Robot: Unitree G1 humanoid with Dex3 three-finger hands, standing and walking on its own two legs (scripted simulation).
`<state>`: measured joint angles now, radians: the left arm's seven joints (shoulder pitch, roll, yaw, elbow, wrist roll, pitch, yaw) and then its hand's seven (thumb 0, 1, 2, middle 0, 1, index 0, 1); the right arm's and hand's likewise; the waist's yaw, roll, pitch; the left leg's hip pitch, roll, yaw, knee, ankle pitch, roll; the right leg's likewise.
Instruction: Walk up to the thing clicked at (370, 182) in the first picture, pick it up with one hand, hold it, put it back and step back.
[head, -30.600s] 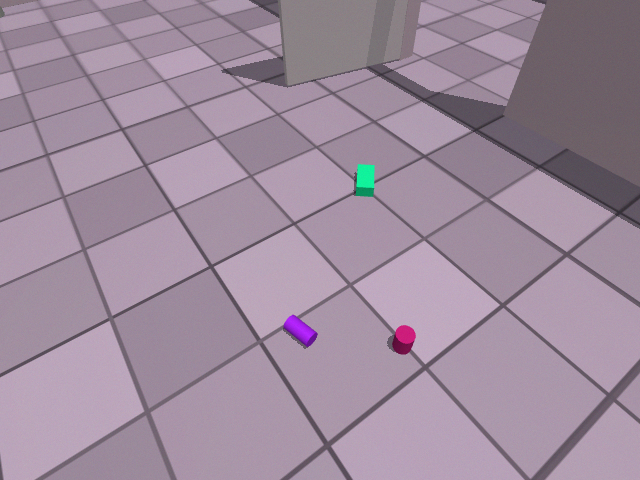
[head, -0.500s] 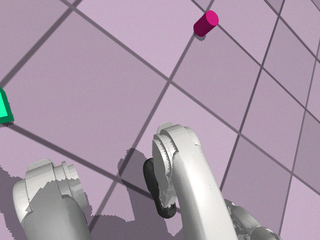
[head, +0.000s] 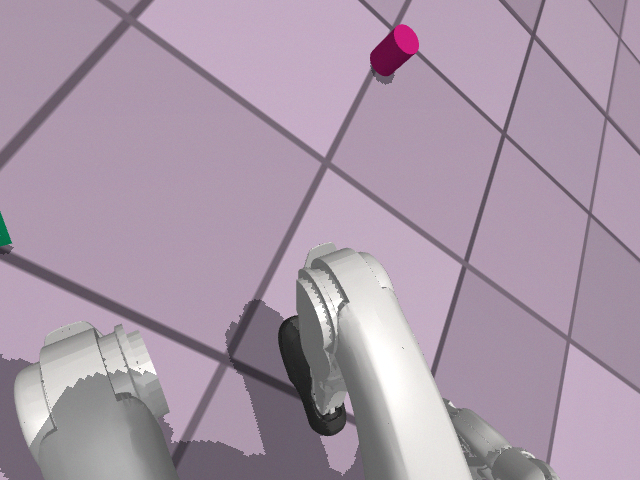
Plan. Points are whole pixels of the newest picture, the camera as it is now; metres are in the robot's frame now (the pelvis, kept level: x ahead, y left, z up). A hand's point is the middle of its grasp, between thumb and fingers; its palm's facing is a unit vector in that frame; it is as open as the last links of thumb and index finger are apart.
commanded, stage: open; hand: left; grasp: from above
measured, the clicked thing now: out of the picture +0.45 +0.35 -0.27
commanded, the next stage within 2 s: withdraw in 0.60 s
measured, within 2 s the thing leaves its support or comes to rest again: neither
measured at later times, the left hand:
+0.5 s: hand out of the picture +0.44 +0.34 -0.23, palm faces -0.45 -0.16 -0.88, open 13.8 cm
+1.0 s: hand out of the picture +0.46 +0.36 -0.18, palm faces -0.29 -0.11 -0.95, open 14.0 cm
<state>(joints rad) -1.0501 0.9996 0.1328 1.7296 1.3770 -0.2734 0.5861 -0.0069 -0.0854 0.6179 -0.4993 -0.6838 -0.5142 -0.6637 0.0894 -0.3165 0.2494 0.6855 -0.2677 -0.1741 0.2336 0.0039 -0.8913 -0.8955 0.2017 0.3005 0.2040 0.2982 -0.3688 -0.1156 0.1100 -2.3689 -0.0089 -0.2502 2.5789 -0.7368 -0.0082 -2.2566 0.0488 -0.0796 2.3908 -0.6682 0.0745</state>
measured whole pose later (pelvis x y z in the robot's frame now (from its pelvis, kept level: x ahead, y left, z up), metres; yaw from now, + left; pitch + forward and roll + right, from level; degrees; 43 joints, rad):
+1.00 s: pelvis +0.00 -0.01 +0.01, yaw +1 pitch +31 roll -14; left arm -0.97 0.93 0.19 1.49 1.30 -0.21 0.56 0.00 -0.49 0.98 -0.09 -1.04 -0.10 -1.02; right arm 0.14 -0.31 0.19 0.69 -0.24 -0.16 0.25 0.00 -0.90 -0.90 0.20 0.30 0.20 0.30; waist -0.32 -0.07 0.03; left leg -2.38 -0.01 -0.25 2.55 -0.74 -0.03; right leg -2.28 0.03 -0.08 2.38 -0.67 0.06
